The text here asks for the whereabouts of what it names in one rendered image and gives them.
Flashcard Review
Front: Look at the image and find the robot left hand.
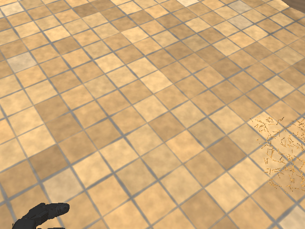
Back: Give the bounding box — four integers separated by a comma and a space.
11, 202, 70, 229

